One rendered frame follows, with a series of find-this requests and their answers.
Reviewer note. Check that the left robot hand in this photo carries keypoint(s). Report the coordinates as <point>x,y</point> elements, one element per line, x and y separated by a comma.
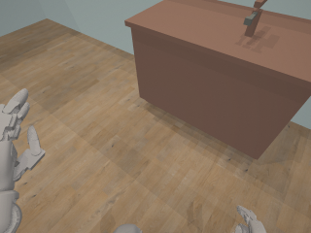
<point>11,116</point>

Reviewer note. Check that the right robot hand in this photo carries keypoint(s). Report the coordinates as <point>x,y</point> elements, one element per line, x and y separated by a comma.
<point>254,225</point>

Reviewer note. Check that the tap lever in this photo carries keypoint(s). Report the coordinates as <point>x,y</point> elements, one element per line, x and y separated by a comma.
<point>248,20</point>

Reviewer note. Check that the left robot thigh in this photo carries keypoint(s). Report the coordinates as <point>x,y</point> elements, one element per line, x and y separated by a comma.
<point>128,228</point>

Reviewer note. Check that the counter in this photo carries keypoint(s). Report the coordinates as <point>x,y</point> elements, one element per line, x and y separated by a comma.
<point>241,84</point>

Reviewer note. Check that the left robot forearm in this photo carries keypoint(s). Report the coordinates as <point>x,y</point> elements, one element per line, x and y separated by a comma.
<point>10,212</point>

